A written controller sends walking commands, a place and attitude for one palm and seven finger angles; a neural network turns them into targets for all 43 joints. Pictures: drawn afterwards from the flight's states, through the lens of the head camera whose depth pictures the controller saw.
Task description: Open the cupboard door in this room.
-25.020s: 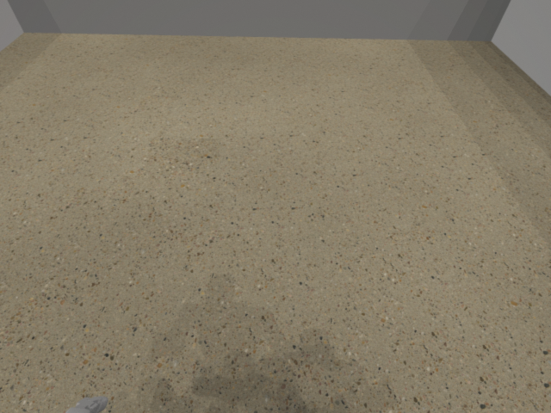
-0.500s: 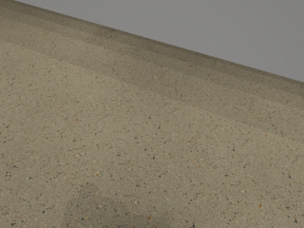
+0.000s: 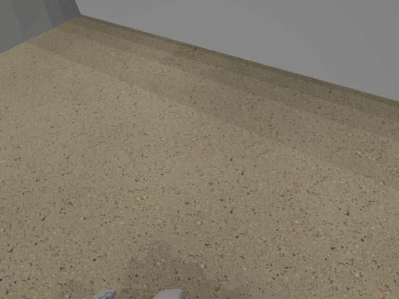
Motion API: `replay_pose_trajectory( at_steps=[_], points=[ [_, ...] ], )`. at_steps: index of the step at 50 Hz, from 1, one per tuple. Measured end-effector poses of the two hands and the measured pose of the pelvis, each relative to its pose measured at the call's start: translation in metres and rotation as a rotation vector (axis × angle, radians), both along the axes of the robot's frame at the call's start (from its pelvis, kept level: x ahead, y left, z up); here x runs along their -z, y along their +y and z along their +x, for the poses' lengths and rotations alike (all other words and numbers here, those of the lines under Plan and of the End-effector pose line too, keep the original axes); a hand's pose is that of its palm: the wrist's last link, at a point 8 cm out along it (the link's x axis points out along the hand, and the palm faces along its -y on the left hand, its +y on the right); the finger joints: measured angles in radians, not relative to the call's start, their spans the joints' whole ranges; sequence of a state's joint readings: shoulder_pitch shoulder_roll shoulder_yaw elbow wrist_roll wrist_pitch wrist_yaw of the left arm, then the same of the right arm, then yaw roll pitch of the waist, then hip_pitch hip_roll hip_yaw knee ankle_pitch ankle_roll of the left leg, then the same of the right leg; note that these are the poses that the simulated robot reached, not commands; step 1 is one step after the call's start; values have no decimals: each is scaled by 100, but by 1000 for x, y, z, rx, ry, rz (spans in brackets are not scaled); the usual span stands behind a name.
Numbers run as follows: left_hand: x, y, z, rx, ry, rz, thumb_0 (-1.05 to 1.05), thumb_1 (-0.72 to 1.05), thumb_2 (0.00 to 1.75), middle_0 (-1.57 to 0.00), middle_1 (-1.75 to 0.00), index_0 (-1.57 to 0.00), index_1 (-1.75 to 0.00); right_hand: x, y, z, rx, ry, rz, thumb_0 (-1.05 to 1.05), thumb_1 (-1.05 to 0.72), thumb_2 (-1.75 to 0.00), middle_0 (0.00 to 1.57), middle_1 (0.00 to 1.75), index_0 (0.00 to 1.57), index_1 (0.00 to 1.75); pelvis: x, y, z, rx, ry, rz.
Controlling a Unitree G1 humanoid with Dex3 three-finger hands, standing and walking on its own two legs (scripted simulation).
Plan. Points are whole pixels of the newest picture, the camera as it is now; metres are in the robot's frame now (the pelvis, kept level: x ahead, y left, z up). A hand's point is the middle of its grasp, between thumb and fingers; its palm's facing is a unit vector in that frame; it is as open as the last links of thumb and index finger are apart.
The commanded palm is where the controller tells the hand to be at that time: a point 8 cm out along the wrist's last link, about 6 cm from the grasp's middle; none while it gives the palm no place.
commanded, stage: turn or walk to find it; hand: left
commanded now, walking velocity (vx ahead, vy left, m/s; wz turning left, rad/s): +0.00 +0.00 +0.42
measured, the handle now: out of the picture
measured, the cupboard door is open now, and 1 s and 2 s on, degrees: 0 0 0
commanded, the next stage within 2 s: none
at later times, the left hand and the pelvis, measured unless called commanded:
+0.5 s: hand out of the picture -0.06 +0.26 -0.18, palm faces +0.28 -0.93 -0.23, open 7.4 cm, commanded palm none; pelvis -0.03 +0.05 +0.00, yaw +12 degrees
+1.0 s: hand out of the picture -0.01 +0.21 -0.14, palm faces +0.40 -0.87 -0.28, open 7.4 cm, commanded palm none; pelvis -0.04 -0.01 +0.00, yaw +25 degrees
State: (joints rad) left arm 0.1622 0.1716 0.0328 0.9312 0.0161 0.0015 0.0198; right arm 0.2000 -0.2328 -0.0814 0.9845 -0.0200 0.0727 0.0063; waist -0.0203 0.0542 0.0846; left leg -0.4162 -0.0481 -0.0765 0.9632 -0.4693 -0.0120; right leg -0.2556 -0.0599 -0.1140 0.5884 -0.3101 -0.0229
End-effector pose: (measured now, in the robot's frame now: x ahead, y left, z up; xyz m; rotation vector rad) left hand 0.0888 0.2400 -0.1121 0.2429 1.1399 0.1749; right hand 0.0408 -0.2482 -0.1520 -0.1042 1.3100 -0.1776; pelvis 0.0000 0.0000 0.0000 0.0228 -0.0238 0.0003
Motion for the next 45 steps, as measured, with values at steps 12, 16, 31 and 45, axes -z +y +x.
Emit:
replay_pose_trajectory(
  at_steps=[12,16,31,45],
  points=[
    [8,4,-87,-161,129,-40,0,91,90,-20,-30,-20,-30,-16,0,18,-140,46,-38,1,-91,-90,19,30,19,29,-8,4,-10,-110,11,11],
    [22,23,-122,-228,172,-62,0,91,90,-20,-30,-20,-30,-22,22,43,-214,-2,-67,1,-92,-90,19,30,19,29,-3,19,-16,-149,13,-8],
    [23,78,-149,-349,138,-70,1,91,90,-20,-30,-20,-30,-43,92,62,-353,-111,-69,0,-91,-90,20,30,20,29,-11,53,-33,-258,-4,-50],
    [2,36,-106,-360,-33,-10,0,91,90,-20,-30,-20,-30,-7,38,24,-361,33,-17,0,-91,-89,20,30,20,30,-1,6,-37,-381,24,-10]
  ],
)
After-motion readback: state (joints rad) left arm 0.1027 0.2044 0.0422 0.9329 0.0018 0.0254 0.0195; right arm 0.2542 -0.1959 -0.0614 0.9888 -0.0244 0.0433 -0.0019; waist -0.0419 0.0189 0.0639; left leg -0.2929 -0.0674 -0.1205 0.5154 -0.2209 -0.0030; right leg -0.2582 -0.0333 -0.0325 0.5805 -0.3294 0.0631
